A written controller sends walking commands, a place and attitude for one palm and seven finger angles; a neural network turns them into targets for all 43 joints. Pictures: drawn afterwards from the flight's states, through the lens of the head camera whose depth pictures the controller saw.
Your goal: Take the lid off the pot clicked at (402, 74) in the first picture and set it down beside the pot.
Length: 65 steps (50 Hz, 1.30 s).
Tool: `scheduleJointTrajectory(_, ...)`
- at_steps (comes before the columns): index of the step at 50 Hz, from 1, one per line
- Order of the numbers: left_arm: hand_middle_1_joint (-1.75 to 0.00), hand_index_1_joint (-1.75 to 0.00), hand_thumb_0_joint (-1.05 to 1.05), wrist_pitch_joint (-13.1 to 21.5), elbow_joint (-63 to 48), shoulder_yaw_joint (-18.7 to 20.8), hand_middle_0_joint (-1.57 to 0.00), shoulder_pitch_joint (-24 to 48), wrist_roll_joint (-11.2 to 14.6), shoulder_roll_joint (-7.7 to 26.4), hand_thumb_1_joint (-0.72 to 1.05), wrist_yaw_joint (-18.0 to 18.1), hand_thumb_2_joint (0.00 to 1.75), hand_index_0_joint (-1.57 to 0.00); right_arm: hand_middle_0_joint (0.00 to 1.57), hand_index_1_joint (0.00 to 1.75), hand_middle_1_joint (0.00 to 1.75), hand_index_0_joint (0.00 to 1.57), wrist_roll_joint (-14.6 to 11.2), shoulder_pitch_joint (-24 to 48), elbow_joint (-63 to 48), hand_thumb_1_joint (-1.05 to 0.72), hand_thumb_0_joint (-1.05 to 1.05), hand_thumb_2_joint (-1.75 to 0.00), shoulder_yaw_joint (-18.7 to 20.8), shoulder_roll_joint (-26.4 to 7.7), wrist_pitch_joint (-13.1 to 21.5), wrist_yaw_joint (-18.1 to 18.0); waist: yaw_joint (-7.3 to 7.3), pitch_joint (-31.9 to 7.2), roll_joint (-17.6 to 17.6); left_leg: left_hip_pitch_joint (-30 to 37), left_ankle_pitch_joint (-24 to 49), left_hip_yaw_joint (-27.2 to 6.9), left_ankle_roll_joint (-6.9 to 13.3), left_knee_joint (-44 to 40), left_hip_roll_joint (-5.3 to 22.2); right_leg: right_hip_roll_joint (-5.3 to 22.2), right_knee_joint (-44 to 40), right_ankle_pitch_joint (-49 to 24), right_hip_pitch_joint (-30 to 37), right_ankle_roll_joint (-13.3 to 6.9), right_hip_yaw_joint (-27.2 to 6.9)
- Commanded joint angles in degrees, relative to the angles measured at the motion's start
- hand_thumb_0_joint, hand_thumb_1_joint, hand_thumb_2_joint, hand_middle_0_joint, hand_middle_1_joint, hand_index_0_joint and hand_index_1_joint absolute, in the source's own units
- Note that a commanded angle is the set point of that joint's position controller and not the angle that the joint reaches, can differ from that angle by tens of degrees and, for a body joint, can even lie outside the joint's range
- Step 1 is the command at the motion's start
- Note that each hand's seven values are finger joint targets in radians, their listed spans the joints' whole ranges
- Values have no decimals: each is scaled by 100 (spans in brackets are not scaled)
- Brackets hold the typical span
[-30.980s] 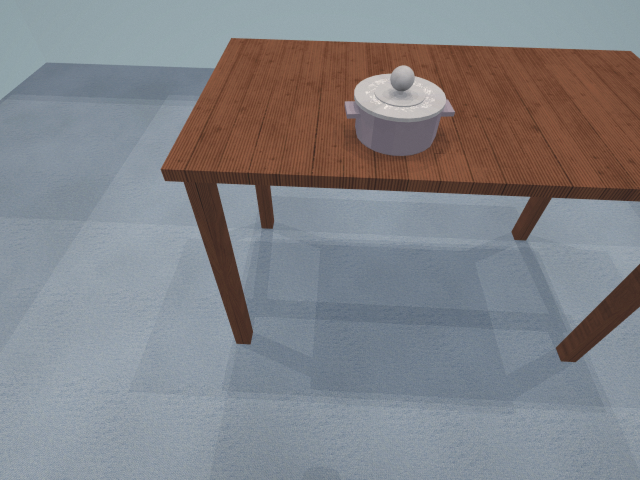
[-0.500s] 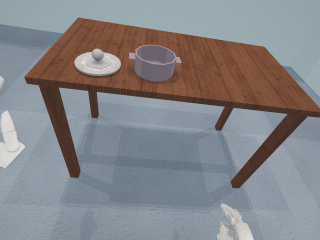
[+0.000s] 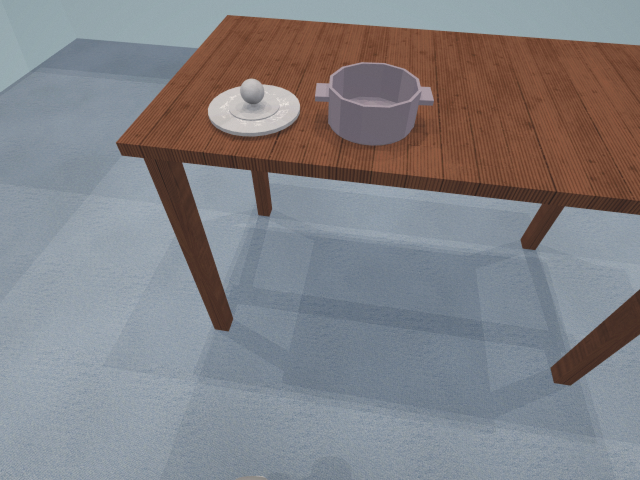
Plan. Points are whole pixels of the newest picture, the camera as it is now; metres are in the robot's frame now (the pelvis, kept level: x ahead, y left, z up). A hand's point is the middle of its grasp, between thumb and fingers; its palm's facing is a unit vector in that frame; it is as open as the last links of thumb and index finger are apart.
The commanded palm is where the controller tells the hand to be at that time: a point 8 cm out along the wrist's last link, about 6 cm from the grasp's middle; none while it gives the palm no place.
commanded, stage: stop stepping back and stand still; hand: left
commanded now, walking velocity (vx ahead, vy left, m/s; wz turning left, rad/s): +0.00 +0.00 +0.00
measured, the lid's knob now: (252, 91) +0.78 +0.15 +0.09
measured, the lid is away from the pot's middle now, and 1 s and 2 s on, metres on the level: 0.24 0.24 0.24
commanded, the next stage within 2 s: let the arm hang, fingers relaxed in 0.68 s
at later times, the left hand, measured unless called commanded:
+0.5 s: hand out of the picture +0.09 +0.18 -0.15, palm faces +0.00 -0.98 -0.21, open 7.2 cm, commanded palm none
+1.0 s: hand out of the picture +0.09 +0.19 -0.15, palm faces +0.00 -0.98 -0.21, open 7.3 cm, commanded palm none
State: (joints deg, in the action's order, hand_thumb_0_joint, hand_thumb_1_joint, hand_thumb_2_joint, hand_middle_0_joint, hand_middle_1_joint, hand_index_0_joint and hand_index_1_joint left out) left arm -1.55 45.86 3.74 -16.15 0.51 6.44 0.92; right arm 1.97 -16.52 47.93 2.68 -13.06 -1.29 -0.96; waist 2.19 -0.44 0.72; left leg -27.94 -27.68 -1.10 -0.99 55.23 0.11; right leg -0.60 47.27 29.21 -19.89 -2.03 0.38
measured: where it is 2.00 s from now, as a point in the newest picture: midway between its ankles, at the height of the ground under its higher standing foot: outside the picture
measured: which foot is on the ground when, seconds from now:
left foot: down 0.00-1.00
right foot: down 0.00-1.00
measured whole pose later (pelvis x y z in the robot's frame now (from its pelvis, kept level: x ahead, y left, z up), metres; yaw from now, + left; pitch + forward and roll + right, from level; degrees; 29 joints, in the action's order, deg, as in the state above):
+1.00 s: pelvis +0.06 +0.01 +0.03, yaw -2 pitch +0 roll +0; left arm -0.4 61.8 1.8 -14.1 0.1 9.1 2.9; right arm 0.4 -18.3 62.2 2.4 -6.0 -0.7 -2.9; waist 1.2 2.6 0.6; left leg -9.0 -19.3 4.7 0.9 28.4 0.7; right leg -1.0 25.1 21.5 -3.4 -1.2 0.0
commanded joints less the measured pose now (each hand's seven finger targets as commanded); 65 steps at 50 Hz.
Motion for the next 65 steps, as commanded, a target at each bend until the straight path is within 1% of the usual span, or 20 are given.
scheduleJointTrajectory(1, -30, -30, 0, 425, -16, 184, -20, -78, -244, 1022, 90, 193, 90, -20, 20, 30, 30, 20, -61, 111, -277, -90, 0, -90, 213, -180, 182, -36, -34, -114, 174, -738, -64, -68, 31, 673, 227, 1650, -2301, -5399, 1399, -840, -2241)
scheduleJointTrajectory(4, -30, -30, 0, 381, 408, 109, -20, -222, -218, 947, 90, 177, 90, -20, 20, 30, 30, 20, -132, 67, -88, -90, 0, -90, 130, 66, 178, 2, -139, -293, 474, -44, 64, 225, 134, -936, 186, 1373, -2204, -5580, 1831, -945, -1398)
scheduleJointTrajectory(6, -30, -30, 0, 333, 679, 37, -20, -193, -148, 905, 90, 152, 90, -20, 20, 30, 30, 20, -162, -305, 191, -90, 0, -90, 89, 204, 189, 5, 18, -275, 516, 1012, 1427, 308, 238, -2524, 127, 971, -1862, -5310, 1588, -500, -851)
scheduleJointTrajectory(7, -30, -30, 0, 318, 759, -6, -20, -335, -84, 810, 90, 129, 90, -20, 20, 30, 30, 20, -159, -526, 308, -90, 0, -90, 91, 65, 228, -19, 10, -496, 105, 1916, 3227, -145, 452, -2906, 439, 604, -1425, -4727, 1091, -142, -531)
scheduleJointTrajectory(8, -30, -30, 0, 306, 800, -64, -20, -559, -47, 676, 90, 117, 90, -20, 20, 30, 30, 20, -136, -574, 359, -90, 0, -90, 130, -203, 237, -101, -66, -758, -457, 2866, 4406, -698, 828, -2690, 1092, 353, -1189, -3464, 283, 83, -281)
scheduleJointTrajectory(9, -30, -30, 0, 303, 862, -134, -20, -549, -73, 559, 90, 148, 90, -20, 20, 30, 30, 20, -120, -764, 412, -90, 0, -90, 159, -394, 197, -157, 0, -651, -602, 2937, 5110, -818, 1112, -2736, 1472, 151, -1058, -1795, 170, 136, -170)
scheduleJointTrajectory(10, -30, -30, 0, 258, 968, -171, -20, -484, -47, 530, 90, 136, 90, -20, 20, 30, 30, 20, -144, -730, 537, -90, 0, -90, 126, -369, 191, -205, -28, -534, -975, 2995, 5728, -978, 1224, -2822, 1624, 63, -1015, -757, -35, 175, -42)
scheduleJointTrajectory(11, -30, -30, 0, 220, 1059, -182, -20, -442, -15, 575, 90, 126, 90, -20, 20, 30, 30, 20, -160, -616, 615, -90, 0, -90, 97, -307, 189, -238, -72, -345, -1312, 2911, 6062, -970, 1243, -2883, 1627, 102, -972, -574, -71, 189, -108)
scheduleJointTrajectory(13, -30, -30, 0, 186, 1196, -190, -20, -310, -26, 610, 90, 102, 90, -20, 20, 30, 30, 20, -160, -560, 758, -90, 0, -90, 67, -199, 172, -254, -104, -201, -913, 2672, 5927, -725, 1076, -2909, 1446, 154, -1381, -723, 302, 159, -79)
scheduleJointTrajectory(15, -30, -30, 0, 211, 1415, -197, -20, -560, -77, 627, 90, 133, 90, -20, 20, 30, 30, 20, -211, -288, 789, -90, 0, -90, 82, -94, 171, -235, -247, -239, -148, 2204, 4613, -156, 601, -2598, 879, 338, -2195, -2767, 1106, 71, -245)
scheduleJointTrajectory(16, -30, -30, 0, 243, 1469, -197, -20, -561, -90, 716, 90, 169, 90, -20, 20, 30, 30, 20, -232, -252, 791, -90, 0, -90, 87, 9, 162, -204, -201, -119, 312, 1947, 3803, 25, 420, -2526, 656, 558, -2289, -3591, 1283, -13, -416)
scheduleJointTrajectory(18, -30, -30, 0, 290, 1538, -166, -20, -626, -96, 776, 90, 233, 90, -20, 20, 30, 30, 20, -214, -245, 874, -90, 0, -90, 75, 101, 157, -177, -169, -221, 482, 1734, 3349, 316, 286, -2353, 462, 808, -2181, -5343, 1784, -76, -594)
scheduleJointTrajectory(20, -30, -30, 0, 294, 1559, -137, -20, -598, -84, 835, 90, 267, 90, -20, 20, 30, 30, 20, -213, -211, 941, -90, 0, -90, 76, 135, 142, -168, -188, -247, 546, 1560, 3002, 432, 230, -2329, 384, 888, -2086, -6045, 2072, -65, -559)
scheduleJointTrajectory(22, -30, -30, 0, 270, 1522, -118, -20, -505, -88, 855, 90, 276, 90, -20, 20, 30, 30, 20, -207, -238, 1016, -90, 0, -90, 77, 187, 137, -166, -170, -130, 356, 1597, 3082, 461, 232, -2387, 380, 861, -2037, -5981, 2002, -45, -453)
scheduleJointTrajectory(25, -30, -30, 0, 225, 1475, -103, -20, -316, -80, 794, 90, 260, 90, -20, 20, 30, 30, 20, -170, -400, 1107, -90, 0, -90, 100, 147, 136, -207, -98, -109, -234, 2224, 4161, 337, 342, -2455, 556, 649, -1948, -5054, 1485, -45, -288)
scheduleJointTrajectory(29, -30, -30, 0, 189, 1390, -84, -20, -164, -74, 732, 90, 241, 90, -20, 20, 30, 30, 20, -157, -499, 1134, -90, 0, -90, 122, 57, 126, -245, -102, -49, -298, 2464, 4685, 152, 418, -2510, 713, 513, -1988, -4135, 1237, -40, -165)
scheduleJointTrajectory(36, -30, -30, 0, 195, 1329, -78, -20, -151, -83, 777, 90, 252, 90, -20, 20, 30, 30, 20, -180, -421, 1130, -90, 0, -90, 139, 135, 118, -233, -150, 135, 83, 2148, 3912, 223, 346, -2552, 591, 630, -2182, -4485, 1451, -45, -299)
scheduleJointTrajectory(47, -30, -30, 0, 178, 1407, -127, -20, -150, -67, 690, 90, 223, 90, -20, 20, 30, 30, 20, -169, -564, 1295, -90, 0, -90, 90, 164, 129, -223, -135, 396, -160, 2151, 3181, 81, 411, -2978, 660, 539, -2495, -3089, 1210, -58, -306)
scheduleJointTrajectory(51, -30, -30, 0, 200, 1500, -145, -20, -245, -77, 651, 90, 229, 90, -20, 20, 30, 30, 20, -191, -588, 1328, -90, 0, -90, 86, 216, 137, -220, -137, 396, -15, 2174, 3085, 103, 416, -2983, 635, 542, -2560, -3113, 1190, -42, -329)
scheduleJointTrajectory(65, -30, -30, 0, 236, 1804, -200, -20, -546, -82, 418, 90, 235, 90, -20, 20, 30, 30, 20, -196, -653, 1481, -90, 0, -90, 57, 314, 169, -231, -120, 488, -128, 2212, 2847, 79, 438, -3100, 631, 509, -2640, -2810, 1003, -47, -382)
